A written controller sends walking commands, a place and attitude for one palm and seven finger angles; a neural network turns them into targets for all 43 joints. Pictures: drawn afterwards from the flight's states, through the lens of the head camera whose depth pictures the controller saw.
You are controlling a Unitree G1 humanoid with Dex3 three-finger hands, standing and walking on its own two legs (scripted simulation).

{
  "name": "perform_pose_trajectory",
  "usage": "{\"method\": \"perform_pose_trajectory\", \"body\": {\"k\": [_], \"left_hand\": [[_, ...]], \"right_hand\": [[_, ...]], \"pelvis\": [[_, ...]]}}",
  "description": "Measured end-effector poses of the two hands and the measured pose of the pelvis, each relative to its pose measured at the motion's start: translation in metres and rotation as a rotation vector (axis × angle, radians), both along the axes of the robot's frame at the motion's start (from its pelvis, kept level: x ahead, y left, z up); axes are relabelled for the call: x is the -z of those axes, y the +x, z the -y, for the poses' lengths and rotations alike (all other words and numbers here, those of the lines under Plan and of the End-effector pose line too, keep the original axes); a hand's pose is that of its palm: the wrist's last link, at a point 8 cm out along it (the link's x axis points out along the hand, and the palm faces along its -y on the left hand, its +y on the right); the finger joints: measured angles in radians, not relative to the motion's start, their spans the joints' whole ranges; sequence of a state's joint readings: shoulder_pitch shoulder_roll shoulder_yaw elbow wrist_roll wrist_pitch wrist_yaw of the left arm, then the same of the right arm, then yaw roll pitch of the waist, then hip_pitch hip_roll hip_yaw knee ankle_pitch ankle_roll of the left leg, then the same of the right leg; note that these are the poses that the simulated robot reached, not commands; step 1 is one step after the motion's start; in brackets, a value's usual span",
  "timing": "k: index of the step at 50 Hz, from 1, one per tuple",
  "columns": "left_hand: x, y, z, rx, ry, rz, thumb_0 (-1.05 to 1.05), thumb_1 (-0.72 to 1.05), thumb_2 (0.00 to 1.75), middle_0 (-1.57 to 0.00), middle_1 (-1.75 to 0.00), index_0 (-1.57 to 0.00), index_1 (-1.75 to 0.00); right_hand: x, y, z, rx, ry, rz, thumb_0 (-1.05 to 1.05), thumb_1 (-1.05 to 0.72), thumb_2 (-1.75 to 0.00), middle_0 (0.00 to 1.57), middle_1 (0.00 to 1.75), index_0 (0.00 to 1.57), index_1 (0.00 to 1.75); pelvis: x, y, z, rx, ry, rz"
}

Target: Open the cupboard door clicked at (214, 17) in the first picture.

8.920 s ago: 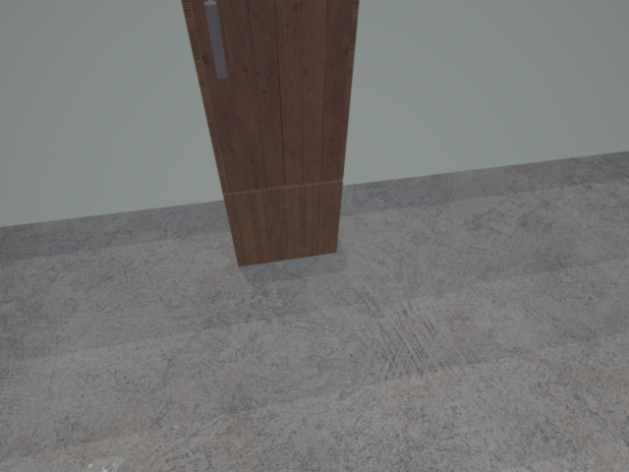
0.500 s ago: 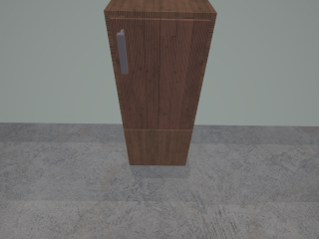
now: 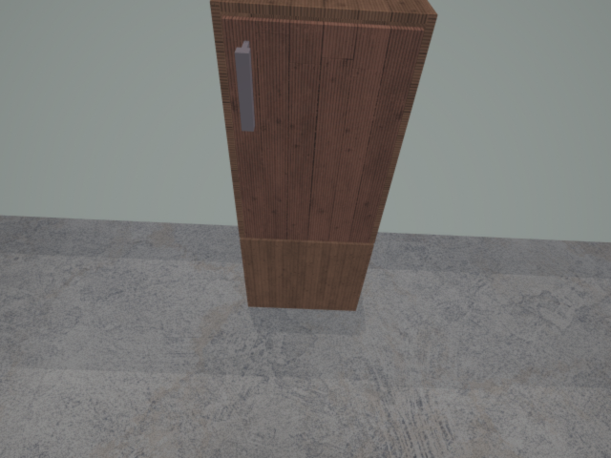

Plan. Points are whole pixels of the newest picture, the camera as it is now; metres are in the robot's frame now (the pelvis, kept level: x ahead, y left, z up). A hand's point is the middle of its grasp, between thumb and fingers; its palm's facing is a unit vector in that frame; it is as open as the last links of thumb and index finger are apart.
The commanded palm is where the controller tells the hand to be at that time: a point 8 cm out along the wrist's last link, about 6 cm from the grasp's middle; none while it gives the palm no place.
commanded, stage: look again from close up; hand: left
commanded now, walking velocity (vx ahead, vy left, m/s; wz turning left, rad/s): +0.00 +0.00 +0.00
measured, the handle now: (247, 86) +0.74 +0.17 +0.14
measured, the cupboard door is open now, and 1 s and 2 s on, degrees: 0 0 0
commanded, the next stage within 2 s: shuffle to correct the standing spot in 0.42 s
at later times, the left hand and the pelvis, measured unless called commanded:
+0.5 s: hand out of the picture +0.01 +0.17 -0.17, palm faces +0.04 -0.98 -0.17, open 7.3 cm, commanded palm none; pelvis +0.03 +0.01 +0.01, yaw +0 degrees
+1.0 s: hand out of the picture +0.00 +0.14 -0.18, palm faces +0.14 -0.98 -0.15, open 7.3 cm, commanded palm none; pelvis +0.09 +0.00 -0.01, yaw +1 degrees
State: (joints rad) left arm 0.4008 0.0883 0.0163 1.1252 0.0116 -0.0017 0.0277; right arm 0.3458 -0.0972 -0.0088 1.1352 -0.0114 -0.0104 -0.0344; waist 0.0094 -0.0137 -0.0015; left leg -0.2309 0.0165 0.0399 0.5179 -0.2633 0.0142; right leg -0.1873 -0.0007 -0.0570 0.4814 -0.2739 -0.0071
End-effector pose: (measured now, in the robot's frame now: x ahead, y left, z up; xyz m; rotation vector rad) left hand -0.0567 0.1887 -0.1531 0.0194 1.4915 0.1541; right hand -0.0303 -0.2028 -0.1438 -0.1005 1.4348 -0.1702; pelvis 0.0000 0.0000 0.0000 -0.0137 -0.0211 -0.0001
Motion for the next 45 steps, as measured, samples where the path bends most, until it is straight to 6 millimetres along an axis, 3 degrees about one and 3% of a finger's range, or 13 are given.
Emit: {"method": "perform_pose_trajectory", "body": {"k": [9,20,33,41,45], "left_hand": [[-0.006,0.032,-0.009,0.020,0.010,0.033,0.00,0.91,0.90,-0.20,-0.30,-0.20,-0.30],[-0.010,0.060,-0.028,0.053,0.057,0.058,0.00,0.91,0.90,-0.20,-0.30,-0.20,-0.30],[-0.009,0.061,-0.029,0.063,0.063,0.046,0.00,0.91,0.90,-0.20,-0.30,-0.20,-0.30],[-0.006,0.061,-0.016,0.041,0.057,-0.003,0.00,0.91,0.90,-0.20,-0.30,-0.20,-0.30],[-0.004,0.060,-0.007,-0.019,0.061,-0.005,0.00,0.91,0.90,-0.20,-0.30,-0.20,-0.30]], "right_hand": [[-0.003,0.023,-0.009,-0.019,-0.004,-0.006,0.02,-0.93,-0.90,0.20,0.30,0.20,0.30],[-0.001,0.033,-0.011,-0.013,0.002,-0.002,0.01,-0.92,-0.90,0.20,0.30,0.20,0.30],[0.003,0.032,-0.008,0.000,0.019,-0.013,0.01,-0.91,-0.90,0.20,0.30,0.20,0.30],[0.011,0.036,0.007,0.028,0.021,-0.048,0.00,-0.91,-0.90,0.20,0.30,0.20,0.30],[0.012,0.056,0.017,-0.018,0.011,-0.080,0.01,-0.91,-0.90,0.20,0.30,0.20,0.30]], "pelvis": [[-0.005,0.016,-0.010,0.003,0.012,-0.010],[-0.006,0.025,-0.014,0.008,0.017,-0.007],[-0.003,0.031,-0.010,0.016,0.024,-0.006],[0.006,0.056,0.004,0.017,0.026,-0.025],[0.009,0.071,0.008,-0.016,0.006,-0.032]]}}
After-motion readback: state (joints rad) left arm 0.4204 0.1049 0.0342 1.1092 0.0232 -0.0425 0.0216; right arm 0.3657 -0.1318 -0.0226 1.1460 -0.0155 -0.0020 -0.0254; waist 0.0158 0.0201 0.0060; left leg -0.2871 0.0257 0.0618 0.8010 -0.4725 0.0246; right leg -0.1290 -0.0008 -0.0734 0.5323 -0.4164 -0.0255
